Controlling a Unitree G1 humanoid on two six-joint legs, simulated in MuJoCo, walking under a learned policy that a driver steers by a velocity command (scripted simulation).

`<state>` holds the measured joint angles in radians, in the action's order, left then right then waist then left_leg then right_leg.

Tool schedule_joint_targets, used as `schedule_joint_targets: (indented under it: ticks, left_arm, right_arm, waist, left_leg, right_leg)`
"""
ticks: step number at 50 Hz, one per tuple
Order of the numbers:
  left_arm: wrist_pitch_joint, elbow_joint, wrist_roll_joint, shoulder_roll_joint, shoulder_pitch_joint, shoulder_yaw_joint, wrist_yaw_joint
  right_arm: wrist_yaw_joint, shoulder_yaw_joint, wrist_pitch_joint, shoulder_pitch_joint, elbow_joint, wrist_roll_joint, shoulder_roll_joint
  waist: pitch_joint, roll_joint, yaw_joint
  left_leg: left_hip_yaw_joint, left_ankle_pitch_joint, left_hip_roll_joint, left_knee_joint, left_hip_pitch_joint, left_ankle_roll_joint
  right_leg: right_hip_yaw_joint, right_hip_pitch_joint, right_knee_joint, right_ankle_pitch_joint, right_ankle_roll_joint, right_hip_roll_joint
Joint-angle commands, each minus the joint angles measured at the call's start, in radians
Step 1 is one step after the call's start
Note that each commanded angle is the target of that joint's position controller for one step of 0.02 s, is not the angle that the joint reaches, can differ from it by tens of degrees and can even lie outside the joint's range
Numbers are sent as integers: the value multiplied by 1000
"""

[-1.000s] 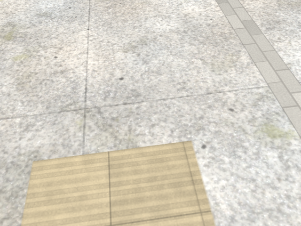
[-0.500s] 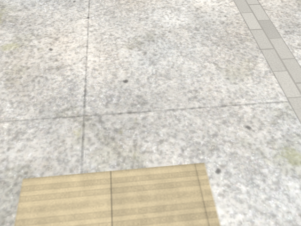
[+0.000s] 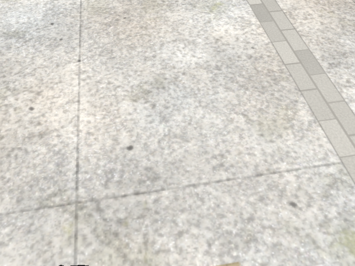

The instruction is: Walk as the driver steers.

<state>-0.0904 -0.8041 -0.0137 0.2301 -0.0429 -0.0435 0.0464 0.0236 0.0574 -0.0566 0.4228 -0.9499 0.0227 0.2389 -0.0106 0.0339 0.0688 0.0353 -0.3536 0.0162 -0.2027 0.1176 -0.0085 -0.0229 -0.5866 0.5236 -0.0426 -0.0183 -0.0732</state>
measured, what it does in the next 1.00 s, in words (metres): walks ahead, turning left: right foot, then left foot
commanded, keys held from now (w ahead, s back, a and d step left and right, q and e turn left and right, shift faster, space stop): w+q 0.50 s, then q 0.30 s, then no key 0.20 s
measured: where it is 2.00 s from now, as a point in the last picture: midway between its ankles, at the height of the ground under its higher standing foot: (152, 254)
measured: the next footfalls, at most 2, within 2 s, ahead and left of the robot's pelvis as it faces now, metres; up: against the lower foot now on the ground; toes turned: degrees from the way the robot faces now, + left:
right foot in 0.04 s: +0.22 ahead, -0.14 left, +0.00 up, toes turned +0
left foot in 0.58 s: +0.45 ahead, +0.18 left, +0.00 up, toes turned +26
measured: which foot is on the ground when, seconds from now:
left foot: down 0.00-0.06, up 0.08-0.56, down 0.58-1.00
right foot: up 0.00-0.02, down 0.04-0.58, up 0.60-1.00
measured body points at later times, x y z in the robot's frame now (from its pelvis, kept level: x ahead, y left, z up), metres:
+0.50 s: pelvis +0.27 +0.00 +0.00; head +0.29 +0.01 +0.45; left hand +0.22 +0.27 -0.13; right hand +0.51 -0.18 -0.09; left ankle +0.39 +0.18 -0.69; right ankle +0.18 -0.14 -0.73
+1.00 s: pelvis +0.43 +0.08 +0.01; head +0.46 +0.11 +0.46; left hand +0.45 +0.39 -0.10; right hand +0.70 -0.09 -0.08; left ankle +0.41 +0.16 -0.73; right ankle +0.59 -0.02 -0.69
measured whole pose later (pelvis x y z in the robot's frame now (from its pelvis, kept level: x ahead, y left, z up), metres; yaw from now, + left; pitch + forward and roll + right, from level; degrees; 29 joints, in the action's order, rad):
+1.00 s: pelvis +0.43 +0.08 +0.01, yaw +31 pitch +3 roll +0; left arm -0.02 -0.78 0.01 0.27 -0.09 -0.06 -0.03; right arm 0.02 0.07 0.01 0.18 -0.69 -0.01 0.27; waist -0.01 0.03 0.02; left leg -0.10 -0.19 0.12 -0.46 -0.31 0.08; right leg -0.07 -0.57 0.77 0.21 0.08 -0.05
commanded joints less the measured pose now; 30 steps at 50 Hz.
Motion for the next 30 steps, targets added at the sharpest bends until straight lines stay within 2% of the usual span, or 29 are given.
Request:
schedule_joint_targets:
  ticks: [1, 2, 3, 4, 5, 6, 7, 8, 10, 12, 15, 19, 22, 24, 25, 26, 27, 28, 29, 30]
  left_arm:
    - [-21, 14, 1, 177, -146, -65, -9]
    - [-22, -22, 14, 240, -333, -85, -21]
    - [-19, -49, 37, 352, -428, -110, -23]
    - [-21, -42, 33, 251, -422, -81, -20]
    - [-22, -42, 18, 199, -351, -65, -28]
    - [-22, -33, 15, 159, -287, -53, -36]
    - [-26, -24, 19, 110, -210, -39, -33]
    - [-32, -28, 30, 86, -179, -32, -33]
    - [-39, -41, 31, 86, -165, -35, -36]
    - [-45, -55, 29, 118, -170, -45, -44]
    - [-38, -68, 32, 142, -192, -54, -58]
    - [-24, -73, 26, 170, -212, -61, -70]
    - [-8, -85, 15, 187, -252, -69, -73]
    - [7, -90, 4, 199, -262, -75, -72]
    - [13, -89, -1, 208, -255, -79, -71]
    - [21, -81, -5, 224, -231, -82, -73]
    - [31, -72, -12, 239, -214, -87, -77]
    - [41, -64, -19, 245, -188, -87, -78]
    - [39, -57, -18, 230, -192, -80, -77]
    - [26, -14, 47, 93, -216, -41, -72]
  right_arm:
    - [2, 43, 1, -41, 49, -1, 172]
    - [-2, 23, 3, -38, 67, -12, 125]
    - [-8, -18, -11, 109, 87, -14, -40]
    - [-11, -7, -30, 104, 68, 13, 24]
    - [-12, 16, -40, 6, 98, 35, 117]
    - [-11, 16, -44, -69, 119, 28, 121]
    - [-7, 27, -38, -113, 123, 13, 125]
    - [-8, 36, -23, -95, 121, 11, 114]
    - [-13, 36, 6, -74, 121, 15, 75]
    - [-12, 35, 25, -108, 143, 10, 56]
    - [-18, 37, 30, -173, 170, -1, 59]
    - [-45, 28, 20, -303, 211, -5, 44]
    - [-64, 20, 19, -395, 251, -4, 37]
    - [-74, 20, 20, -424, 276, -2, 45]
    - [-78, 25, 22, -421, 285, -2, 54]
    - [-81, 34, 23, -400, 291, -6, 72]
    - [-80, 48, 24, -338, 285, -10, 97]
    - [-79, 71, 20, -202, 254, -8, 137]
    - [-60, 104, 20, -63, 219, -12, 207]
    - [-35, 119, 26, -39, 209, -17, 315]
  waist:
    - [46, -130, -155]
    - [207, -83, -227]
    - [366, 231, -153]
    - [435, 269, -165]
    - [278, 185, -165]
    - [195, 96, -149]
    - [125, 54, -123]
    - [98, 91, -88]
    - [62, 87, -64]
    - [16, 50, -52]
    - [-16, 21, -62]
    - [-51, 5, -103]
    - [-84, 1, -137]
    - [-91, 10, -138]
    - [-82, 20, -126]
    - [-66, 38, -102]
    - [-21, 59, -64]
    - [49, 51, 12]
    - [132, 3, 79]
    - [189, -265, 2]
  left_leg:
    - [-105, 685, -220, -268, -91, 134]
    - [-68, 543, -161, -557, -268, 92]
    - [-36, 24, 26, -955, -665, 20]
    - [-185, -204, 27, -1126, -768, 25]
    - [-178, -139, -35, -1190, -848, 40]
    - [-146, -56, -92, -1179, -860, 53]
    - [-151, 19, -128, -1109, -820, 65]
    - [-164, 65, -157, -1061, -764, 71]
    - [-152, 94, -168, -1024, -721, 72]
    - [-153, 132, -174, -980, -769, 64]
    - [-159, 254, -167, -853, -848, 45]
    - [-79, 395, -154, -634, -838, 43]
    - [-32, 378, -145, -531, -855, 58]
    - [-4, 313, -132, -487, -852, 77]
    - [19, 266, -113, -472, -822, 92]
    - [53, 215, -76, -460, -764, 108]
    - [91, 171, -27, -455, -673, 125]
    - [115, 219, 28, -387, -505, 151]
    - [66, 395, 46, -300, -251, 187]
    - [-265, 817, -190, -348, 7, 249]
  right_leg:
    - [40, 272, -34, 109, -52, 66]
    - [-68, 590, 18, 119, -106, -50]
    - [-519, 956, -80, 293, -254, -317]
    - [-753, 957, -243, 396, -270, -357]
    - [-577, 835, -246, 417, -209, -334]
    - [-437, 704, -243, 375, -176, -306]
    - [-320, 567, -269, 279, -150, -254]
    - [-228, 487, -296, 219, -136, -223]
    - [-127, 416, -350, 152, -150, -208]
    - [-58, 392, -383, 84, -164, -219]
    - [35, 431, -399, 32, -165, -216]
    - [148, 478, -408, 23, -143, -201]
    - [192, 565, -386, 10, -133, -222]
    - [214, 631, -345, -51, -119, -239]
    - [229, 653, -307, -153, -110, -243]
    - [247, 663, -231, -372, -96, -238]
    - [259, 669, -115, -589, -82, -228]
    - [277, 642, 74, -693, -55, -195]
    - [287, 508, 322, -536, 4, -142]
    - [264, 177, 667, 400, 64, -32]
Velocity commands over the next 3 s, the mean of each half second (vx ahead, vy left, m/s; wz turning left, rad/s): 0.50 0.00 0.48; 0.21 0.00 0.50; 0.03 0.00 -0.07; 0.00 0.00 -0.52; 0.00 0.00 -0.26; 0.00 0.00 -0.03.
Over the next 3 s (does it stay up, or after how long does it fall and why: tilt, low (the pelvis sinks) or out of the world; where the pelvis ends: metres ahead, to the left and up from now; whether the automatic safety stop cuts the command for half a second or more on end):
stays up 0.52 0.03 0.00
